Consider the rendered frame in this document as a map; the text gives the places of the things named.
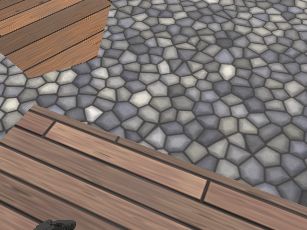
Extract left robot hand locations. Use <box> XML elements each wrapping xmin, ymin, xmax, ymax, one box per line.
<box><xmin>34</xmin><ymin>219</ymin><xmax>76</xmax><ymax>230</ymax></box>

